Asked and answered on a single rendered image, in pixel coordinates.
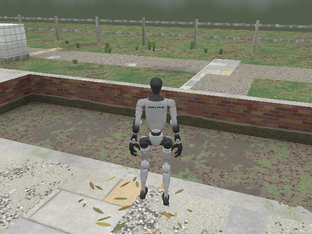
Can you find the robot torso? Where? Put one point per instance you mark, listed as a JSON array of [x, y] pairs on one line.
[[156, 114]]

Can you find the robot right forearm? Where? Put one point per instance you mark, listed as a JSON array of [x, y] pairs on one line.
[[176, 133]]

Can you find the left robot hand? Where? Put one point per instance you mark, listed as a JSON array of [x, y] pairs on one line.
[[131, 148]]

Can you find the robot left upper arm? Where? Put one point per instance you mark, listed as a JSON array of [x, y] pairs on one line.
[[138, 114]]

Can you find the robot left forearm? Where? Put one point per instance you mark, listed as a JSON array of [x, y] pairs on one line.
[[134, 133]]

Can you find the robot right upper arm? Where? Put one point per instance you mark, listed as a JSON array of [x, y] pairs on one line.
[[171, 103]]

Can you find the robot head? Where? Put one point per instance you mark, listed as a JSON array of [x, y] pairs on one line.
[[156, 84]]

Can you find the right robot hand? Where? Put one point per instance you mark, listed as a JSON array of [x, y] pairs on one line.
[[178, 152]]

